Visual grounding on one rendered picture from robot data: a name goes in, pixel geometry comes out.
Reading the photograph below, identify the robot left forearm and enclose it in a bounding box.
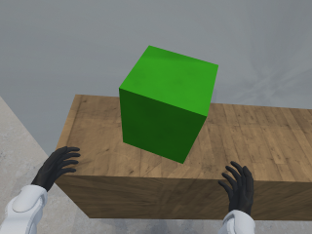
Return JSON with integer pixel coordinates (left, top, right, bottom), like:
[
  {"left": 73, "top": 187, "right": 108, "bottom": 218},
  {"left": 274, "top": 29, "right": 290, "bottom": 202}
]
[{"left": 0, "top": 184, "right": 48, "bottom": 234}]

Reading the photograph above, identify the pedestal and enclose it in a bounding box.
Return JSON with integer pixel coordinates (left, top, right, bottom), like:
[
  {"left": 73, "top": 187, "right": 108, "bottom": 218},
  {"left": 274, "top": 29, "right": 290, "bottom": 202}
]
[{"left": 55, "top": 94, "right": 312, "bottom": 221}]

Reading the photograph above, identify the robot right forearm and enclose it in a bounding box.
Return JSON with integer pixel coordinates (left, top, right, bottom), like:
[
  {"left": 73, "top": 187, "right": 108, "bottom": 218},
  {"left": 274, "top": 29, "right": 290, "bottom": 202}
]
[{"left": 217, "top": 210, "right": 255, "bottom": 234}]

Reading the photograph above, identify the robot right hand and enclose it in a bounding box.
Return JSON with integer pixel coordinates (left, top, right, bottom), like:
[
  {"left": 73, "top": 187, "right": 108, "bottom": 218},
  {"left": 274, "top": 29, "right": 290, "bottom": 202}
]
[{"left": 218, "top": 161, "right": 254, "bottom": 215}]

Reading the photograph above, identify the robot left hand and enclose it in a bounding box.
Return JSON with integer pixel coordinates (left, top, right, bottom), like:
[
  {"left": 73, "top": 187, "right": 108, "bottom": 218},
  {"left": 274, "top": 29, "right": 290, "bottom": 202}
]
[{"left": 31, "top": 146, "right": 81, "bottom": 192}]

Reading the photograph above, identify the carton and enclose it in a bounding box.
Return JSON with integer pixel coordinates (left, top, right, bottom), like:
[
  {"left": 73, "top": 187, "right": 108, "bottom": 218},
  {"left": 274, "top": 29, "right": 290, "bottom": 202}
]
[{"left": 119, "top": 45, "right": 218, "bottom": 164}]

